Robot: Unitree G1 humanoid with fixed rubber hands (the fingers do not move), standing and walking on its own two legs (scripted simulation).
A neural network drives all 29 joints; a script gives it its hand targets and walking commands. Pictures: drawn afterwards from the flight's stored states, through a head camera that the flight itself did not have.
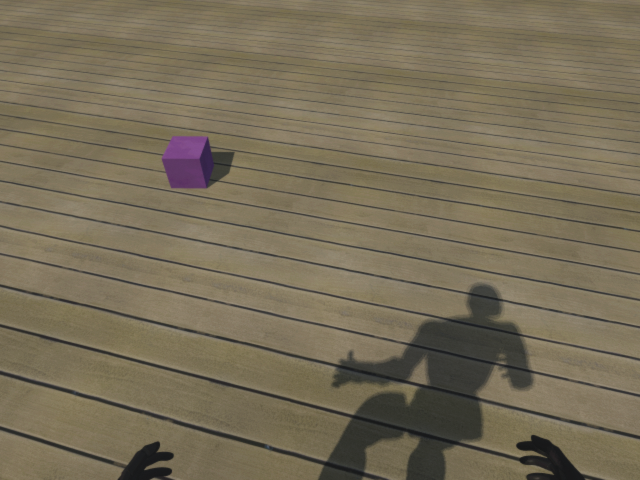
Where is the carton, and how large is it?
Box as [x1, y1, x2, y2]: [162, 136, 213, 187]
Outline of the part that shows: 173,136 162,157 162,161 171,187 206,187 213,166 207,136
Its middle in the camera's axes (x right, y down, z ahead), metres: -0.67 -0.41 +2.00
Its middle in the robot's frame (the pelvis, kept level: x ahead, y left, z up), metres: +1.73 +0.71 -0.67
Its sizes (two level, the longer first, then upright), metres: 0.206 0.181 0.177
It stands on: the floor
